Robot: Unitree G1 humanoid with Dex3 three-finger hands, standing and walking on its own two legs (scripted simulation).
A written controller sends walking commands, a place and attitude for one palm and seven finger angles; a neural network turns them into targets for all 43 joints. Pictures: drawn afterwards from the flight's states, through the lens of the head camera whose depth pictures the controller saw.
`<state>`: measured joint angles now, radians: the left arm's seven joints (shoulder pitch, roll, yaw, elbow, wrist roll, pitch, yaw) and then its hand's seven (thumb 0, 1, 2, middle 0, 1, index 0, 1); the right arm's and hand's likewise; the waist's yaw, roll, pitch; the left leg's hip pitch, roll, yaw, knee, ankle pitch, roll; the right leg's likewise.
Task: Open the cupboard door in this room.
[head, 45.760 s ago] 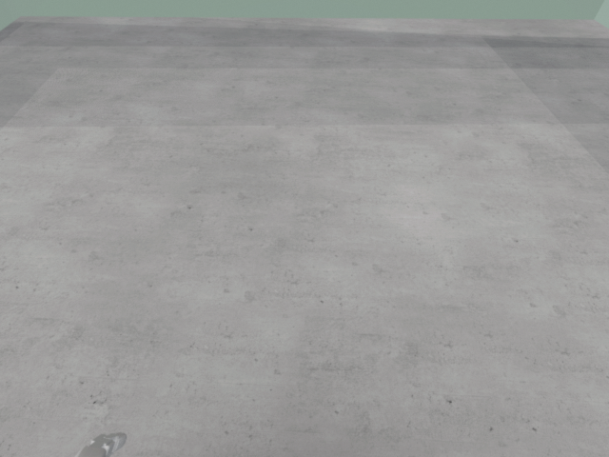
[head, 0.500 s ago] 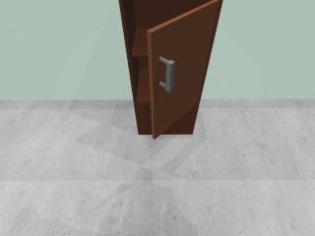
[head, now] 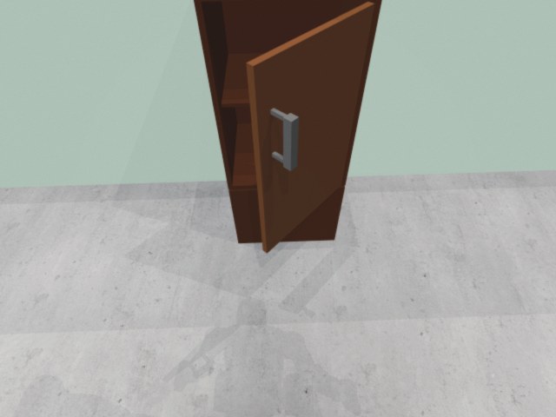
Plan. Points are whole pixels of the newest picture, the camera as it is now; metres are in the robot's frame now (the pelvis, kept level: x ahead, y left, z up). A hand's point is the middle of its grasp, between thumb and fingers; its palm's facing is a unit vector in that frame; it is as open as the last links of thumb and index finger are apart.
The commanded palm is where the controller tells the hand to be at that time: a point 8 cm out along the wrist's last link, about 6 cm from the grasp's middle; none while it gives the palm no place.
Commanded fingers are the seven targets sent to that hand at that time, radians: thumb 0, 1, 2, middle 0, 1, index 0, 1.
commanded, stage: look to check the result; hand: left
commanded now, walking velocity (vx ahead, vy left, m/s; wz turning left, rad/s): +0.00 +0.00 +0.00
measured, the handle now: (283, 139) +0.64 +0.02 +0.03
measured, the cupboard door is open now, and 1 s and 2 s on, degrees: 46 46 46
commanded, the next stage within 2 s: walk to a spot facing it in 0.56 s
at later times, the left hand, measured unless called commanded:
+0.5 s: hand out of the picture +0.11 +0.23 -0.15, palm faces -0.01 -0.94 -0.34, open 7.3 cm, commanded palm none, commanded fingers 0.00 0.90 0.90 -0.20 -0.30 -0.20 -0.30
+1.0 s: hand out of the picture +0.11 +0.19 -0.18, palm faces -0.10 -0.96 -0.26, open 7.3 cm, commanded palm none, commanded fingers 0.00 0.90 0.90 -0.20 -0.30 -0.20 -0.30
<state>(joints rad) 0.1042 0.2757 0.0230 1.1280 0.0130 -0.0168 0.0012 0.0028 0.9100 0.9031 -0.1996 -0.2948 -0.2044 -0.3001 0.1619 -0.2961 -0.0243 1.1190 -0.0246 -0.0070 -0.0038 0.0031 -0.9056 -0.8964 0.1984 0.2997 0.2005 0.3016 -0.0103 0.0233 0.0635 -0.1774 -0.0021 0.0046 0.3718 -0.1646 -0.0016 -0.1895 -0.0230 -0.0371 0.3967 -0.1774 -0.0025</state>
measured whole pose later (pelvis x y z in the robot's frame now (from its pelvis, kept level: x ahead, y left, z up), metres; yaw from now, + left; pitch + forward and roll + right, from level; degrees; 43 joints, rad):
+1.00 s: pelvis +0.03 -0.01 -0.01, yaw -8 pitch -1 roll +1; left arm 0.16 0.24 0.05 1.05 0.01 0.05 0.00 0.00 0.91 0.90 -0.20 -0.29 -0.20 -0.30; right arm 0.16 -0.22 -0.03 1.03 -0.03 0.03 -0.03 0.00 -0.90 -0.90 0.20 0.30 0.20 0.30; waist 0.01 -0.01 0.10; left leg -0.18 0.06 0.12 0.49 -0.29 -0.02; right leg -0.26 0.04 0.07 0.56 -0.27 -0.02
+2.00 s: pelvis +0.01 -0.04 -0.02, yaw -41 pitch +0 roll +0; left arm 0.16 0.25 0.07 0.90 0.02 0.03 -0.01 0.00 0.91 0.90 -0.20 -0.29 -0.20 -0.30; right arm 0.20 -0.28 -0.06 0.91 -0.01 0.06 -0.02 0.01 -0.90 -0.90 0.20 0.30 0.20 0.30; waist 0.00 0.04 0.13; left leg -0.41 0.11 0.04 1.02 -0.53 -0.06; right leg -0.34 0.01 0.00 0.64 -0.30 -0.02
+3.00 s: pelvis +0.13 -0.31 -0.02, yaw -71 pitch +0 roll -1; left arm 0.34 0.20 0.06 1.06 0.01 -0.03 -0.02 0.00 0.92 0.90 -0.20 -0.29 -0.20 -0.30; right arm 0.12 -0.19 -0.04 0.91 -0.04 -0.07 0.01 0.00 -0.91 -0.90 0.20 0.30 0.20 0.30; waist 0.04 -0.03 0.05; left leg -0.38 0.07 0.10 0.59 -0.18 0.01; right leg -0.17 0.04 0.02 0.74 -0.45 -0.04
